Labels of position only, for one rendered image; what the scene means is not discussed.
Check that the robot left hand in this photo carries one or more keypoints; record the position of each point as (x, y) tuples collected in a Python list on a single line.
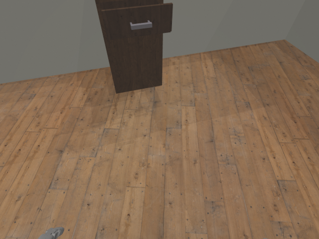
[(52, 233)]

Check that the handle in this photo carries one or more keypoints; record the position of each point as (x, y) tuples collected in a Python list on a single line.
[(141, 25)]

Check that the drawer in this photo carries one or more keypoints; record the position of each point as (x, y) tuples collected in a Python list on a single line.
[(117, 16)]

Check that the cabinet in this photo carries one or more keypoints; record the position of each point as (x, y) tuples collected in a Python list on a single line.
[(135, 62)]

